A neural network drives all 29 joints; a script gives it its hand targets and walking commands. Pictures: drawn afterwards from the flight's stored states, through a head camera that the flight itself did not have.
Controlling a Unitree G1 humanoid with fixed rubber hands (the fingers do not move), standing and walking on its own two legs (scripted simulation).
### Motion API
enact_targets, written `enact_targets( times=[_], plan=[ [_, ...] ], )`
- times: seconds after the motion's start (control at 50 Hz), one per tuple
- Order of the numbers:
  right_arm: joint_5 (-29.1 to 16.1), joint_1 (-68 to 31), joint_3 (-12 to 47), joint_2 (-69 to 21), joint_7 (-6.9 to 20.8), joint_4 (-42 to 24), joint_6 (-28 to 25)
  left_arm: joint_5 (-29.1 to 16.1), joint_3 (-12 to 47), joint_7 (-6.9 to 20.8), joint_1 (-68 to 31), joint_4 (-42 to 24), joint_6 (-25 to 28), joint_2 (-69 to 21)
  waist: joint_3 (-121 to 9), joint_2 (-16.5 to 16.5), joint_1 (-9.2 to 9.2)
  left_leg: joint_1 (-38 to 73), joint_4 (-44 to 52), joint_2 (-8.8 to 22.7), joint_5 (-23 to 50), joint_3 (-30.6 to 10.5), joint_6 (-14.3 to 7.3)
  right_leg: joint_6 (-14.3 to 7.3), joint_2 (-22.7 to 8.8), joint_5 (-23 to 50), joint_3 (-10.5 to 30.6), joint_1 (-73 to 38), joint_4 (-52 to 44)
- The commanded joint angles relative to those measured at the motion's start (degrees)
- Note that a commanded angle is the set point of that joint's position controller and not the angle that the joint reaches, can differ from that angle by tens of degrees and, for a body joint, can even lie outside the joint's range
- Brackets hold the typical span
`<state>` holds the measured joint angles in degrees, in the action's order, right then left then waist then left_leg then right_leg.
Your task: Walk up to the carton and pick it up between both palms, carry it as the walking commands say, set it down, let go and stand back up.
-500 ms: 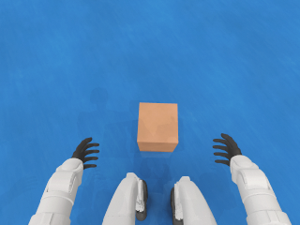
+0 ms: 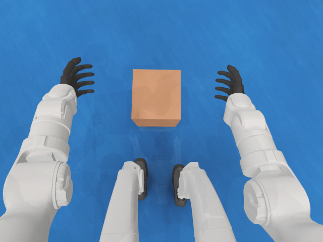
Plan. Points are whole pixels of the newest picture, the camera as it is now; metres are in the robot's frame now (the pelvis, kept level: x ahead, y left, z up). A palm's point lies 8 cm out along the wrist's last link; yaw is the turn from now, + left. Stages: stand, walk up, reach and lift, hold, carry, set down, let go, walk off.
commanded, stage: reach and lift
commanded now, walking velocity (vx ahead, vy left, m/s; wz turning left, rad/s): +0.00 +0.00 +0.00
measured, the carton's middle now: (156, 101) +0.54 +0.02 -0.54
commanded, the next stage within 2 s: none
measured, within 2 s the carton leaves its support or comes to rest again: neither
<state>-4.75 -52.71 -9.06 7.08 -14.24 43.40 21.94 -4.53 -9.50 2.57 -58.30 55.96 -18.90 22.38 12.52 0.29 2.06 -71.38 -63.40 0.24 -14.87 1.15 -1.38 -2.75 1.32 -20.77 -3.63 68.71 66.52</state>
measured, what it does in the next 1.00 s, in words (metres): lowers itself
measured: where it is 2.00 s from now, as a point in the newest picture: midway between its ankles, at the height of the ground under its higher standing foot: (159, 189)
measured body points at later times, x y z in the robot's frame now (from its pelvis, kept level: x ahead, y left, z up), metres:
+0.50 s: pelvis +0.02 +0.02 +0.00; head +0.39 +0.00 +0.24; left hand +0.58 +0.19 -0.17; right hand +0.54 -0.19 -0.16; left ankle +0.14 +0.11 -0.63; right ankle +0.10 -0.09 -0.63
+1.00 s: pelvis -0.03 +0.03 -0.15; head +0.34 +0.02 +0.09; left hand +0.57 +0.19 -0.30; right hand +0.55 -0.19 -0.29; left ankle +0.14 +0.11 -0.63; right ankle +0.10 -0.09 -0.63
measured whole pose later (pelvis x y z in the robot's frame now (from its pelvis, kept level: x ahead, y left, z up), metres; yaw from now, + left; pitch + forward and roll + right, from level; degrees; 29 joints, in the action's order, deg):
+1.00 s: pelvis -0.03 +0.03 -0.15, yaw -2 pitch +29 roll -2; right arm -12.1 -84.0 -9.6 21.0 -9.9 47.4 15.7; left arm -10.9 -5.6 -8.0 -86.1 51.8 -16.1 25.0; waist 30.1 -1.0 1.3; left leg -104.5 -98.3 -0.5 -22.9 1.8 -3.3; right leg -0.5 1.3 -28.8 -2.2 101.0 100.7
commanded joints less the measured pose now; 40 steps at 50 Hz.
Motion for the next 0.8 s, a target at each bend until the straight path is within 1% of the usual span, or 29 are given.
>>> enact_targets(
  times=[0.0,0.02,0.08,0.1,0.12,0.14,0.18,0.22,0.26,0.28,0.34,0.36,0.38,0.4,0.42,0.44,0.46,0.5,0.56,0.58,0.6,0.64,0.66,0.68,0.7,0.72,0.74,0.76,0.78],
  plan=[
    [-0.29,-18.79,0.24,5.85,0.17,-8.13,-5.74,-0.78,-1.40,-0.41,-16.86,-5.90,5.56,8.91,-67.66,-1.10,-0.36,26.53,3.45,-3.43,3.53,-1.74,-0.70,4.22,1.08,3.28,6.43,-22.10,-9.67],
    [-0.96,-19.34,-0.46,6.06,0.74,-8.35,-6.42,-0.83,-0.13,-0.71,-17.99,-7.58,6.26,9.78,-70.09,-3.09,1.13,29.41,2.69,-2.99,9.29,-3.02,-0.46,4.13,1.77,9.35,5.56,-18.85,-7.84],
    [-1.65,-16.80,-0.69,7.99,1.59,-8.19,-8.96,-0.55,-1.48,-1.60,-17.19,-9.90,8.00,9.31,-80.31,-3.93,0.60,33.00,0.52,-3.84,18.06,-3.14,-0.29,4.48,2.52,17.41,5.86,-20.34,-6.70],
    [-0.63,-17.94,-3.10,10.11,2.05,-9.01,-9.66,0.04,-1.63,-2.06,-18.69,-12.70,8.50,10.66,-83.48,-4.87,2.61,34.49,-0.07,-3.43,21.11,-4.05,-0.24,4.68,3.07,19.59,4.84,-18.19,-5.28],
    [-1.26,-15.94,-2.86,9.68,2.54,-6.09,-9.87,0.24,-1.43,-2.14,-18.39,-12.17,8.64,9.54,-83.34,-5.77,1.21,36.80,-0.11,-3.56,25.83,-4.66,-0.02,4.21,2.94,21.97,5.52,-14.90,-6.49],
    [-0.75,-18.14,-4.06,12.39,3.16,-6.66,-11.08,-0.07,-1.40,-2.89,-20.81,-12.17,9.12,8.96,-86.34,-6.71,2.43,39.44,-1.01,-3.46,27.21,-5.35,0.25,4.50,3.28,20.82,5.29,-11.02,-6.04],
    [-1.90,-17.35,-4.46,11.03,4.56,-7.85,-12.68,1.39,-1.34,-3.14,-21.46,-14.51,9.94,7.04,-87.02,-10.37,2.07,46.43,-1.86,-2.55,35.01,-7.82,0.47,4.21,3.70,22.00,4.59,-3.10,-6.25],
    [-1.50,-15.33,-4.84,11.58,5.81,-9.64,-13.96,1.21,-1.57,-3.67,-21.53,-18.19,10.57,5.83,-92.05,-11.10,2.79,55.86,-3.16,-1.73,44.10,-8.78,0.69,4.06,4.01,23.89,4.38,0.67,-7.84],
    [-1.87,-22.58,-5.40,13.35,6.53,-17.73,-13.63,1.02,-2.59,-4.01,-24.35,-21.85,9.34,6.02,-100.30,-8.04,2.34,58.70,-2.87,-2.61,42.19,-8.90,-0.05,4.21,4.04,23.98,2.95,-4.31,-7.33],
    [-1.67,-21.58,-5.46,14.06,6.92,-17.23,-13.02,1.91,-3.62,-4.48,-24.03,-21.60,8.69,8.18,-104.21,-9.19,1.26,62.67,-3.22,-3.01,45.28,-8.53,-0.06,5.15,4.46,24.38,2.72,-3.57,-7.01],
    [-2.25,-26.71,-3.89,14.50,7.10,-21.19,-10.96,0.80,-5.26,-4.92,-25.90,-24.62,6.99,7.82,-111.28,-1.47,-0.10,49.98,-2.00,-4.11,35.19,-4.74,-0.04,4.60,3.81,31.37,4.39,-23.91,-4.91],
    [-2.17,-28.68,-4.57,15.66,6.49,-25.71,-10.09,0.56,-5.71,-4.99,-26.67,-27.38,6.25,8.52,-116.77,-0.80,0.68,46.92,-0.92,-4.49,33.49,-3.65,-0.21,4.77,3.72,34.00,4.73,-32.94,-4.21],
    [-2.96,-30.15,-2.93,16.13,5.95,-28.34,-8.82,0.54,-6.74,-5.44,-27.13,-29.64,5.59,9.81,-123.11,0.97,-1.86,46.68,-0.82,-5.05,31.99,-2.50,-0.01,5.02,3.45,36.49,5.20,-41.63,-2.90],
    [-2.62,-29.22,-3.39,16.59,6.14,-24.87,-7.09,0.23,-5.90,-5.40,-26.13,-25.85,4.13,9.18,-119.36,-0.52,-1.36,45.75,-0.30,-4.72,30.10,-2.43,-0.17,5.00,3.94,33.82,5.24,-41.74,-1.87],
    [-2.81,-27.62,-3.61,15.65,6.03,-28.75,-8.01,0.48,-7.38,-5.60,-24.44,-28.09,4.93,8.48,-118.81,-0.51,-1.88,52.01,-2.11,-4.29,40.69,-4.34,-0.05,4.81,4.36,37.96,4.84,-35.43,-1.10],
    [-1.98,-27.67,-5.32,16.55,6.27,-26.45,-8.21,0.81,-6.83,-5.55,-27.06,-27.33,5.06,9.01,-114.80,-2.75,-0.10,54.18,-3.72,-3.96,41.75,-5.05,0.01,4.51,4.20,35.37,4.29,-27.65,-2.08],
    [-1.49,-29.17,-5.57,17.84,6.41,-25.92,-8.81,1.62,-6.67,-5.54,-28.81,-29.18,6.15,9.29,-114.99,-3.38,-0.78,56.07,-5.10,-4.46,40.57,-4.58,-0.33,3.87,4.33,34.41,4.37,-25.64,-2.63],
    [-0.99,-31.02,-4.85,16.27,6.63,-22.16,-9.26,1.99,-7.07,-5.28,-32.56,-27.36,7.18,8.18,-106.37,-0.14,-1.30,47.83,-5.33,-5.02,31.49,-3.91,-0.67,4.34,3.49,28.81,4.04,-22.09,-2.05],
    [0.87,-30.79,-6.25,13.97,7.10,-7.65,-10.39,2.30,-5.97,-5.08,-30.69,-13.27,8.30,3.94,-89.01,-0.67,-0.01,39.04,-5.43,-4.92,24.52,-5.12,-0.92,4.39,3.21,19.20,3.47,-6.66,-0.39],
    [1.44,-33.31,-7.71,14.95,7.09,-10.46,-11.01,2.40,-5.39,-5.25,-33.56,-17.22,8.66,3.88,-92.99,-1.96,1.31,43.48,-5.98,-4.74,25.01,-5.27,-0.85,4.32,3.44,17.87,3.04,-6.19,-0.88],
    [1.17,-32.36,-8.68,15.76,7.59,-5.05,-11.82,2.69,-3.65,-5.37,-32.95,-14.63,9.02,2.48,-88.98,-4.16,2.36,41.79,-8.00,-3.60,24.63,-6.66,0.24,3.56,3.27,15.96,2.16,0.89,1.52],
    [0.80,-34.87,-7.88,15.65,8.28,-2.94,-12.49,2.71,-3.96,-5.71,-35.74,-11.20,8.97,2.33,-90.23,-4.25,1.21,41.48,-11.99,-3.72,21.37,-6.35,0.19,3.61,3.14,11.37,1.66,5.07,4.52],
    [1.20,-34.78,-8.71,17.19,7.95,-5.71,-13.03,2.56,-3.32,-6.65,-35.96,-14.90,9.60,2.90,-95.48,-4.85,2.60,43.32,-13.13,-3.53,21.89,-6.83,0.43,3.49,3.69,11.74,1.08,5.20,5.63],
    [1.63,-34.67,-9.07,18.95,8.30,-1.73,-13.00,2.29,-3.32,-7.17,-35.07,-11.15,9.29,4.61,-93.98,-4.01,2.49,39.67,-15.16,-3.27,18.94,-7.32,0.66,3.60,3.72,9.82,0.56,7.80,8.97],
    [0.62,-39.75,-8.33,19.02,8.08,-5.44,-13.00,0.93,-2.72,-7.58,-38.34,-12.26,8.88,4.53,-98.30,-3.35,3.08,39.98,-16.68,-3.54,16.13,-6.35,0.09,3.74,3.70,7.79,0.95,6.51,9.46],
    [-0.25,-40.99,-7.42,19.87,7.34,-2.52,-12.63,0.61,-2.68,-7.96,-40.95,-10.08,8.56,5.87,-93.56,-4.72,2.15,34.30,-18.32,-3.50,11.44,-4.98,0.42,3.23,3.26,3.83,1.70,9.06,10.46],
    [-0.48,-42.16,-6.63,19.84,7.04,-4.80,-11.91,0.21,-2.21,-8.60,-39.74,-9.77,7.60,7.13,-96.23,-2.33,1.90,31.68,-17.92,-3.69,9.00,-5.62,0.20,3.93,3.50,4.47,0.31,5.79,13.09],
    [-1.47,-43.58,-5.60,21.48,6.71,-2.76,-11.32,-1.11,-1.31,-8.73,-42.35,-10.01,7.04,8.53,-96.97,-2.79,1.93,29.65,-19.23,-3.60,6.05,-4.19,0.57,3.82,2.99,2.49,0.93,4.97,14.17],
    [-3.04,-44.95,-3.64,19.95,6.07,-3.40,-10.80,-1.36,-2.02,-9.06,-41.53,-8.05,6.83,9.41,-97.25,-1.61,-0.25,26.79,-21.19,-4.09,4.69,-3.14,0.40,3.62,3.23,2.01,1.39,3.60,15.77]
  ],
)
